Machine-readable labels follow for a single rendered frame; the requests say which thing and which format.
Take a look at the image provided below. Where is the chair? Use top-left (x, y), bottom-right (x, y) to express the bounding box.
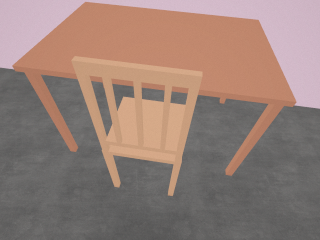
top-left (71, 56), bottom-right (203, 196)

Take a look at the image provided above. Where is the table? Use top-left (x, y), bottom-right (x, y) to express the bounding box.
top-left (12, 2), bottom-right (297, 176)

